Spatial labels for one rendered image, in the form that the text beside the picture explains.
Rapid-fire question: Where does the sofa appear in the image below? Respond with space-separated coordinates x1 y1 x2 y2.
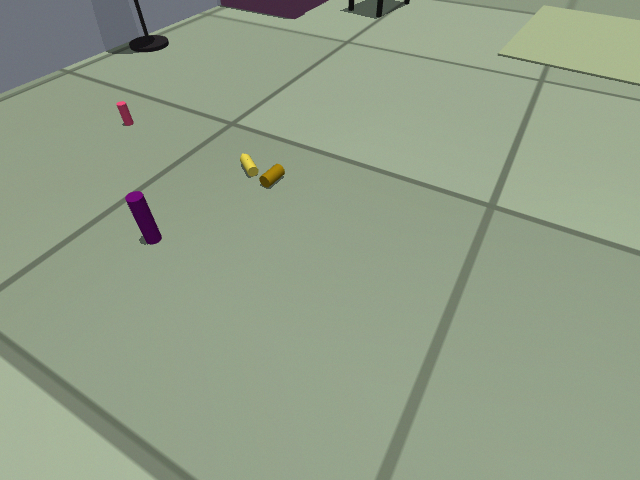
220 0 329 19

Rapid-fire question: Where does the floor lamp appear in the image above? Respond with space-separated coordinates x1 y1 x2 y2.
129 0 169 52

